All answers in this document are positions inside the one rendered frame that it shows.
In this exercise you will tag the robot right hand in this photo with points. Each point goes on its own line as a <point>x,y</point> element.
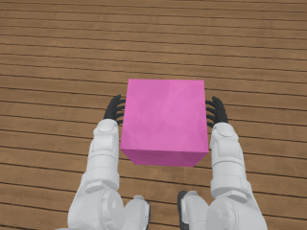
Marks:
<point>219,112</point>

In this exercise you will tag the robot left forearm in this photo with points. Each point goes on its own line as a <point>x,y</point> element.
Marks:
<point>102,161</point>

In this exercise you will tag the left robot shin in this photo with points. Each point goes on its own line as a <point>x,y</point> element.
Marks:
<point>140,197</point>

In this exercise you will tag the right robot upper arm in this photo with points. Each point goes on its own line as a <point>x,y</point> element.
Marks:
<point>225,213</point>

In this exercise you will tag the robot right forearm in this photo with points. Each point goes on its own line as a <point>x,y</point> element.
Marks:
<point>228,167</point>

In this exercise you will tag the carton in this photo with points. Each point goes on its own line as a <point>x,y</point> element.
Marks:
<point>165,123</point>

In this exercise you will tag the robot left hand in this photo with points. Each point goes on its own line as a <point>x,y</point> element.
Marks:
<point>112,109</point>

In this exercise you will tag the left robot upper arm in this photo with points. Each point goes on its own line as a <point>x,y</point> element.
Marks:
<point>100,210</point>

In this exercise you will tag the robot left thigh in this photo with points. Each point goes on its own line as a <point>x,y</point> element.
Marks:
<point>137,215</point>

